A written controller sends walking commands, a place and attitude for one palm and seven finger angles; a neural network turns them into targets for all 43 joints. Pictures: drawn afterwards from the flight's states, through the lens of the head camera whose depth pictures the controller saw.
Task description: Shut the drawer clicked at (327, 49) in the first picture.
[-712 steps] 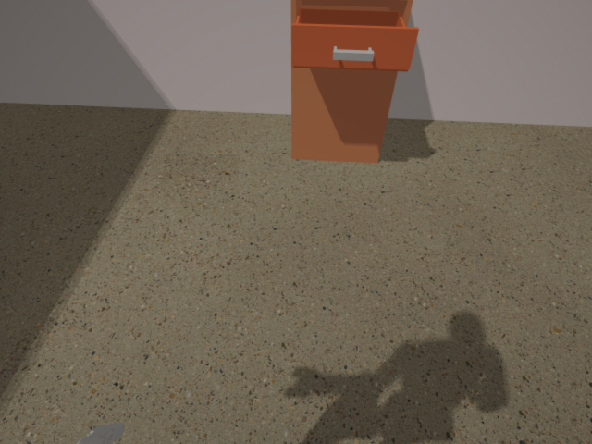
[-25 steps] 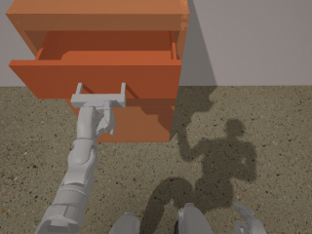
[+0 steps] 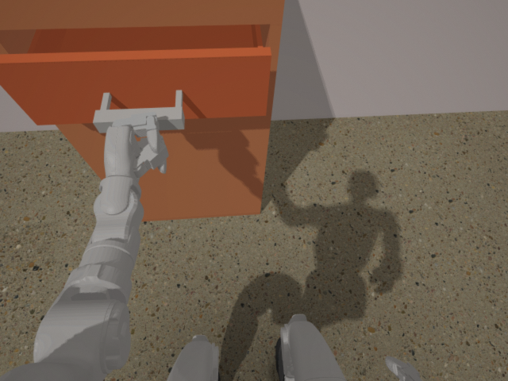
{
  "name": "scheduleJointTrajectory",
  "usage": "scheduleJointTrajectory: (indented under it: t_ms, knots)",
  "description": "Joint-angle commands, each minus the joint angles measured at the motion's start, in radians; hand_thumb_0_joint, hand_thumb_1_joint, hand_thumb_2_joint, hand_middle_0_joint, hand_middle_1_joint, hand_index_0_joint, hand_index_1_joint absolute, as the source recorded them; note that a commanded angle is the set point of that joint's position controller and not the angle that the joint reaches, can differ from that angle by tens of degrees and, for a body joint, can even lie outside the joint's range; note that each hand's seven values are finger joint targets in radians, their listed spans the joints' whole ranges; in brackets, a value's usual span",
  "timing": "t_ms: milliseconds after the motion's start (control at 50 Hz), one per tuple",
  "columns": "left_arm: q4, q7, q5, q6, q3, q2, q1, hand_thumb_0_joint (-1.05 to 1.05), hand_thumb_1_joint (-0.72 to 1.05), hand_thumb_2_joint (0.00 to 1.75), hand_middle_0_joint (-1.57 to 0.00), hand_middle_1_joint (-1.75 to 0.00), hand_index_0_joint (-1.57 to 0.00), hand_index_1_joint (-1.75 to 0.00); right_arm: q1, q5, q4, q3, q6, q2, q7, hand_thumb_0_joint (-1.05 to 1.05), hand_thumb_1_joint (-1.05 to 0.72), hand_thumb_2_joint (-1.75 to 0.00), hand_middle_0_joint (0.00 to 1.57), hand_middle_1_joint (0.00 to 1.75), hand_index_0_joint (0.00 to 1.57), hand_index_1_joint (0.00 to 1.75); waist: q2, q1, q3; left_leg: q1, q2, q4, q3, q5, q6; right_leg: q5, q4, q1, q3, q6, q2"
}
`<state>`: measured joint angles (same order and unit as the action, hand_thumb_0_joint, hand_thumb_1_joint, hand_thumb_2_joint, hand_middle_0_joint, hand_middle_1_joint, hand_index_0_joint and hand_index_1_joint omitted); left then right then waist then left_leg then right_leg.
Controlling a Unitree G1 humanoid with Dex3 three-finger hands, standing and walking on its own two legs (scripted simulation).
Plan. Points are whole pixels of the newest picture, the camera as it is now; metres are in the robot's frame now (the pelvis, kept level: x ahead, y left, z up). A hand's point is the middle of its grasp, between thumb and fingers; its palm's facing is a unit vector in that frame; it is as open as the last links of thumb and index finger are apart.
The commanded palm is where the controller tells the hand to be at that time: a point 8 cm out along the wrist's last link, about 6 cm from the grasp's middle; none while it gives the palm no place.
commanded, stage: push the drawer shut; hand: left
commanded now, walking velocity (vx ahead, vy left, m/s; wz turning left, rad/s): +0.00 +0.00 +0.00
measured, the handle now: (142, 108) +0.55 +0.16 +0.05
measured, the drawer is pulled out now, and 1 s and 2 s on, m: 0.07 0.00 0.00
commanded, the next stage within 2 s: pull the fist back off the drawer in 0.80 s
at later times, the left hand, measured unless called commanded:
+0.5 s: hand (165, 113) +0.54 +0.12 +0.05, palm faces +0.00 -1.00 -0.04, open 3.0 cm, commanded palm +0.52 +0.17 +0.05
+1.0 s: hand (164, 113) +0.54 +0.12 +0.05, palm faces +0.02 -1.00 -0.06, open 2.7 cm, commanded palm +0.54 +0.16 +0.05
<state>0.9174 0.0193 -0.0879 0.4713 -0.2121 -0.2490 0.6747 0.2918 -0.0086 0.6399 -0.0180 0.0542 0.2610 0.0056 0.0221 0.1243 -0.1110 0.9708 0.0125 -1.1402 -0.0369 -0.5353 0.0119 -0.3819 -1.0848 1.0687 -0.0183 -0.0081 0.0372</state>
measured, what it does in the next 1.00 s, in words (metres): stands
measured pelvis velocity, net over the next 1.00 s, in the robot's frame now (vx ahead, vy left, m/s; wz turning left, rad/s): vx -0.01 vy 0.01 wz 0.00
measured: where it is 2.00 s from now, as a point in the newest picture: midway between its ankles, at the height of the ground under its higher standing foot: outside the picture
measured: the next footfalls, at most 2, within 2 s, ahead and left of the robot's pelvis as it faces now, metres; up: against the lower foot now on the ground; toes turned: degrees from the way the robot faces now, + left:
none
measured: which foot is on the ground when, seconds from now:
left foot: down 0.00-1.00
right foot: down 0.00-1.00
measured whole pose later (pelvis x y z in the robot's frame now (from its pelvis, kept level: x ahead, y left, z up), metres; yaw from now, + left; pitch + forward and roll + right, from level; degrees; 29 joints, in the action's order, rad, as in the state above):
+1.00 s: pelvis -0.01 +0.01 -0.02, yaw +0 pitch +27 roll -3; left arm 1.27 -0.01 0.01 0.47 -0.29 -0.42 1.07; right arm 0.34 -0.06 0.64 -0.06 -0.01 0.27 -0.02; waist 0.03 0.23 -0.11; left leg 1.15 0.01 -1.22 -0.07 -0.53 0.00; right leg -0.35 -1.10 1.21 -0.05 -0.02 0.04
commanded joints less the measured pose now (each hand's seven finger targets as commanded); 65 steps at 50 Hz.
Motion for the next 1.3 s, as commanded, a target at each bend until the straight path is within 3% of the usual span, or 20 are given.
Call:
scheduleJointTrajectory:
  t_ms: [0,20,60,80,120,180,280,460,500,540,620,700,740,880,1000,1020,1060,1080,1220,1280]
  knots:
    - [-0.167,-0.009,0.004,0.074,-0.036,-0.175,0.565,0.0,0.9,0.9,-1.4,-1.6,-1.4,-1.6,0.119,-0.011,-0.072,0.055,0.03,0.144,0.008,0.0,-0.9,-0.9,0.2,0.3,0.2,0.3,0.022,0.058,-0.469,-0.107,0.01,0.177,0.023,0.164,-0.03,0.082,0.128,-0.352,0.004,0.023,-0.032]
    - [-0.146,-0.009,0.003,0.073,-0.022,-0.155,0.59,0.0,0.9,0.9,-1.4,-1.6,-1.4,-1.6,0.122,-0.013,-0.069,0.055,0.028,0.143,0.006,0.0,-0.9,-0.9,0.2,0.3,0.2,0.3,0.019,0.071,-0.459,-0.097,0.01,0.173,0.026,0.161,-0.032,0.083,0.131,-0.345,0.004,0.022,-0.031]
    - [-0.101,-0.01,0.012,0.074,-0.038,-0.184,0.638,0.0,0.9,0.9,-1.4,-1.6,-1.4,-1.6,0.136,-0.015,-0.061,0.052,0.024,0.148,0.003,0.0,-0.9,-0.9,0.2,0.3,0.2,0.3,0.009,0.085,-0.442,-0.069,0.01,0.167,0.023,0.131,-0.035,0.055,0.131,-0.328,0.006,0.02,-0.035]
    - [-0.076,-0.014,0.015,0.074,-0.076,-0.226,0.637,0.0,0.9,0.9,-1.4,-1.6,-1.4,-1.6,0.143,-0.018,-0.06,0.054,0.021,0.152,0.003,0.0,-0.9,-0.9,0.2,0.3,0.2,0.3,0.002,0.076,-0.439,-0.049,0.012,0.165,0.024,0.123,-0.037,0.047,0.132,-0.337,0.01,0.021,-0.034]
    - [-0.063,-0.013,0.023,0.075,-0.071,-0.234,0.68,0.0,0.9,0.9,-1.4,-1.6,-1.4,-1.6,0.15,-0.019,-0.062,0.051,0.015,0.154,0.003,0.0,-0.9,-0.9,0.2,0.3,0.2,0.3,0.006,0.093,-0.45,-0.041,0.012,0.159,0.027,0.116,-0.041,0.045,0.135,-0.333,0.016,0.019,-0.035]
    - [-0.044,-0.01,0.033,0.076,-0.103,-0.281,0.72,0.0,0.9,0.9,-1.4,-1.6,-1.4,-1.6,0.173,-0.027,-0.059,0.049,0.007,0.159,0.0,0.0,-0.9,-0.9,0.2,0.3,0.2,0.3,0.038,0.091,-0.49,-0.059,0.011,0.152,0.02,0.157,-0.039,0.078,0.12,-0.329,0.01,0.022,-0.037]
    - [-0.012,-0.001,0.043,0.068,-0.116,-0.293,0.747,0.0,0.9,0.9,-1.4,-1.6,-1.4,-1.6,0.207,-0.036,-0.062,0.049,-0.015,0.162,-0.01,0.0,-0.9,-0.9,0.2,0.3,0.2,0.3,0.072,0.095,-0.538,-0.103,0.006,0.136,0.01,0.241,-0.034,0.139,0.101,-0.311,-0.001,0.024,-0.044]
    - [0.042,-0.008,0.061,0.057,-0.121,-0.303,0.808,0.0,0.9,0.9,-1.4,-1.6,-1.4,-1.6,0.247,-0.046,-0.053,0.047,-0.052,0.169,-0.023,0.0,-0.9,-0.9,0.2,0.3,0.2,0.3,0.083,0.129,-0.499,-0.116,-0.005,0.13,-0.002,0.28,-0.031,0.157,0.105,-0.261,-0.014,0.024,-0.053]
    - [0.025,-0.012,0.068,0.064,-0.151,-0.344,0.816,0.0,0.9,0.9,-1.4,-1.6,-1.4,-1.6,0.256,-0.05,-0.056,0.047,-0.061,0.17,-0.023,0.0,-0.9,-0.9,0.2,0.3,0.2,0.3,0.094,0.118,-0.533,-0.125,-0.005,0.126,-0.004,0.312,-0.029,0.183,0.097,-0.282,-0.012,0.025,-0.053]
    - [-0.003,-0.014,0.068,0.072,-0.136,-0.34,0.873,0.0,0.9,0.9,-1.4,-1.6,-1.4,-1.6,0.263,-0.052,-0.05,0.047,-0.065,0.168,-0.022,0.0,-0.9,-0.9,0.2,0.3,0.2,0.3,0.099,0.136,-0.549,-0.141,-0.005,0.117,-0.006,0.32,-0.031,0.194,0.095,-0.274,-0.011,0.024,-0.054]
    - [0.04,-0.024,0.081,0.067,-0.115,-0.332,0.926,0.0,0.9,0.9,-1.4,-1.6,-1.4,-1.6,0.261,-0.053,-0.038,0.042,-0.069,0.171,-0.024,0.0,-0.9,-0.9,0.2,0.3,0.2,0.3,0.122,0.161,-0.494,-0.13,-0.006,0.122,-0.015,0.263,-0.03,0.127,0.11,-0.221,-0.016,0.024,-0.056]
    - [0.031,-0.029,0.091,0.078,-0.091,-0.329,0.993,0.0,0.9,0.9,-1.4,-1.6,-1.4,-1.6,0.262,-0.056,-0.032,0.04,-0.069,0.174,-0.023,0.0,-0.9,-0.9,0.2,0.3,0.2,0.3,0.16,0.18,-0.523,-0.172,-0.007,0.118,-0.029,0.264,-0.026,0.114,0.106,-0.179,-0.023,0.025,-0.056]
    - [0.055,-0.031,0.093,0.073,-0.069,-0.315,1.025,0.0,0.9,0.9,-1.4,-1.6,-1.4,-1.6,0.263,-0.056,-0.025,0.036,-0.068,0.176,-0.019,0.0,-0.9,-0.9,0.2,0.3,0.2,0.3,0.158,0.201,-0.485,-0.164,-0.008,0.121,-0.04,0.234,-0.026,0.091,0.105,-0.143,-0.028,0.026,-0.057]
    - [0.055,-0.048,0.093,0.064,-0.047,-0.332,1.114,0.0,0.9,0.9,-1.4,-1.6,-1.4,-1.6,0.252,-0.055,-0.02,0.026,-0.052,0.183,-0.009,0.0,-0.9,-0.9,0.2,0.3,0.2,0.3,0.186,0.23,-0.519,-0.137,-0.002,0.122,-0.042,0.145,-0.033,0.037,0.114,-0.129,-0.02,0.022,-0.057]
    - [0.069,-0.042,0.091,0.062,-0.097,-0.378,1.078,0.0,0.9,0.9,-1.4,-1.6,-1.4,-1.6,0.257,-0.06,-0.034,0.023,-0.045,0.185,-0.019,0.0,-0.9,-0.9,0.2,0.3,0.2,0.3,0.173,0.193,-0.572,-0.108,0.005,0.116,-0.031,0.14,-0.036,0.04,0.117,-0.204,-0.013,0.025,-0.056]
    - [0.095,-0.04,0.091,0.057,-0.1,-0.379,1.051,0.0,0.9,0.9,-1.4,-1.6,-1.4,-1.6,0.253,-0.056,-0.036,0.024,-0.047,0.185,-0.02,0.0,-0.9,-0.9,0.2,0.3,0.2,0.3,0.149,0.194,-0.551,-0.085,0.005,0.117,-0.027,0.118,-0.038,0.026,0.124,-0.208,-0.01,0.024,-0.057]
    - [0.089,-0.031,0.084,0.058,-0.096,-0.364,1.041,0.0,0.9,0.9,-1.4,-1.6,-1.4,-1.6,0.25,-0.057,-0.04,0.021,-0.045,0.183,-0.024,0.0,-0.9,-0.9,0.2,0.3,0.2,0.3,0.169,0.186,-0.531,-0.081,0.007,0.125,-0.025,0.103,-0.037,0.019,0.125,-0.208,-0.012,0.026,-0.056]
    - [0.088,-0.029,0.085,0.062,-0.121,-0.389,1.013,0.0,0.9,0.9,-1.4,-1.6,-1.4,-1.6,0.252,-0.057,-0.046,0.023,-0.045,0.186,-0.026,0.0,-0.9,-0.9,0.2,0.3,0.2,0.3,0.153,0.167,-0.539,-0.077,0.006,0.128,-0.027,0.103,-0.036,0.015,0.122,-0.222,-0.013,0.028,-0.057]
    - [0.084,-0.015,0.066,0.064,-0.097,-0.308,0.852,0.0,0.9,0.9,-1.4,-1.6,-1.4,-1.6,0.243,-0.05,-0.072,0.031,-0.052,0.18,-0.038,0.0,-0.9,-0.9,0.2,0.3,0.2,0.3,0.099,0.137,-0.494,-0.058,0.002,0.145,-0.007,0.094,-0.037,0.013,0.134,-0.248,-0.009,0.03,-0.058]
    - [0.053,-0.014,0.065,0.07,-0.128,-0.332,0.789,0.0,0.9,0.9,-1.4,-1.6,-1.4,-1.6,0.245,-0.048,-0.082,0.035,-0.059,0.178,-0.039,0.0,-0.9,-0.9,0.2,0.3,0.2,0.3,0.085,0.105,-0.512,-0.058,0.003,0.148,0.006,0.127,-0.038,0.043,0.131,-0.294,-0.005,0.03,-0.058]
